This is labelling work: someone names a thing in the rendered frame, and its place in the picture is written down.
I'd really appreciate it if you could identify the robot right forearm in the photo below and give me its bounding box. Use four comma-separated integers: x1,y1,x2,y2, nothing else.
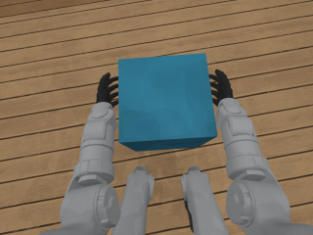
215,98,291,216

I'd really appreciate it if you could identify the robot right upper arm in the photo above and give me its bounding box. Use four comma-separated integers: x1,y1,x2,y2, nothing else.
225,179,313,235

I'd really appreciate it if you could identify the robot left thigh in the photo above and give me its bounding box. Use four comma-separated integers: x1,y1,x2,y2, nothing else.
112,169,155,235

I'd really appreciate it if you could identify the robot left forearm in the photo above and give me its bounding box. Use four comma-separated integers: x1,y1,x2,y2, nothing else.
60,102,118,224

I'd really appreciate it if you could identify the robot right thigh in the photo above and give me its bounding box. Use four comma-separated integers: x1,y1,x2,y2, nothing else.
180,169,230,235

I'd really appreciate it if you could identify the robot left hand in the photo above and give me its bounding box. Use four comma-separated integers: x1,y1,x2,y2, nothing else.
96,72,118,107

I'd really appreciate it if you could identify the robot right hand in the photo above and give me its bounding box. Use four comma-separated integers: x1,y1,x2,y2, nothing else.
208,69,234,107

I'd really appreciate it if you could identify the robot left upper arm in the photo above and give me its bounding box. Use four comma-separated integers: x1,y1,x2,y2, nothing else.
38,183,121,235

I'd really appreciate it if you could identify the robot thigh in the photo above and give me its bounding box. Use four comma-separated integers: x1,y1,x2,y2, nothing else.
180,169,230,235
112,169,155,235

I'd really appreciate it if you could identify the carton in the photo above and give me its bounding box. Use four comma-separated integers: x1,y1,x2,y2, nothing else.
118,53,218,152

